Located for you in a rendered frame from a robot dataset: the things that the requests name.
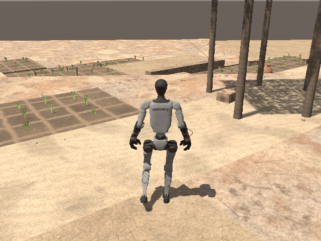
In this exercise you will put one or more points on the robot thigh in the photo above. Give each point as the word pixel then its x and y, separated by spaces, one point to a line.
pixel 147 152
pixel 171 151

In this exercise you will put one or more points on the left robot thigh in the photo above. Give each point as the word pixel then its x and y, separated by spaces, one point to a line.
pixel 147 152

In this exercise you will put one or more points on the left robot hand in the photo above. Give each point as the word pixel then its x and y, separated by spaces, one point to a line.
pixel 134 142

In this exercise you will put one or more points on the right robot hand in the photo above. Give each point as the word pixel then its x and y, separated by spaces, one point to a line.
pixel 186 143

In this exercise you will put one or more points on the right robot upper arm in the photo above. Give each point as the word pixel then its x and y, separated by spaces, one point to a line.
pixel 179 114

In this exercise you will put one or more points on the right robot thigh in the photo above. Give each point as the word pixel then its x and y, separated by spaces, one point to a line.
pixel 171 151

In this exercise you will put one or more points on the left robot forearm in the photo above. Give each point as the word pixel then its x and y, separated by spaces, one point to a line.
pixel 135 132

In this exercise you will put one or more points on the right robot forearm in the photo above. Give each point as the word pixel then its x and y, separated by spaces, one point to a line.
pixel 185 133

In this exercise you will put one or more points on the left robot upper arm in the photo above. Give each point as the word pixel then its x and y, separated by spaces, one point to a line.
pixel 142 113

